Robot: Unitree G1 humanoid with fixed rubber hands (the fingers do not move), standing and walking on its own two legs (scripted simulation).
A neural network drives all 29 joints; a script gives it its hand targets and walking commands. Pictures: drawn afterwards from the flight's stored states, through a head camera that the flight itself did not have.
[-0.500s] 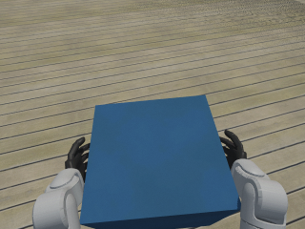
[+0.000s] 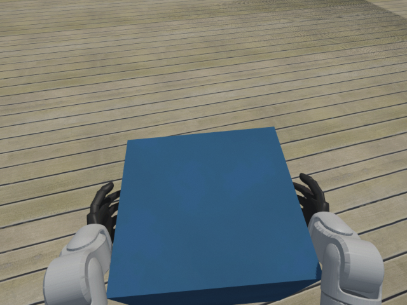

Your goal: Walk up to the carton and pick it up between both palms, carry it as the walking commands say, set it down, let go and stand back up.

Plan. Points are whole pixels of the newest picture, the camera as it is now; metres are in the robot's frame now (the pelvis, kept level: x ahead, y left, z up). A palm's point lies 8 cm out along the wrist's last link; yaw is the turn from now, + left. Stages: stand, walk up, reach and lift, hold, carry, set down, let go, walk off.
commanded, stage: carry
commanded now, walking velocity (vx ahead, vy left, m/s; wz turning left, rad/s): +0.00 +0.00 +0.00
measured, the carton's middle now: (209, 226) +0.26 +0.00 +0.02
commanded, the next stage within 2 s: none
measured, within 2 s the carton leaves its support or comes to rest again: neither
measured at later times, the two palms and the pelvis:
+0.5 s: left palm (132, 224) +0.24 +0.14 +0.08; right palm (337, 220) +0.24 -0.22 +0.08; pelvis +0.00 -0.04 +0.00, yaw +0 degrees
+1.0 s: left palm (154, 234) +0.23 +0.10 +0.07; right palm (354, 218) +0.25 -0.25 +0.07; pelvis +0.00 -0.09 -0.01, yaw +2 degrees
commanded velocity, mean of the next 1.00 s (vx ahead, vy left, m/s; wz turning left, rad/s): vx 0.00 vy -0.28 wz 0.00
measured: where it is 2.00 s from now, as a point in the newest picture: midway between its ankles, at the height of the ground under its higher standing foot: outside the picture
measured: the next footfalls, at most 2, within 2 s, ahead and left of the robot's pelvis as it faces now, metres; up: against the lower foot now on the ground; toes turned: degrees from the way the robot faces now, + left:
left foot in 0.68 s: -0.01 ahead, +0.07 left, +0.00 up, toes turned +13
right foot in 1.02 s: +0.07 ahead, -0.21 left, +0.00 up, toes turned -2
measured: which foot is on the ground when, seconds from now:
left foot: down 0.00-0.44, up 0.46-0.66, down 0.68-1.00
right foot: down 0.00-0.68, up 0.70-1.00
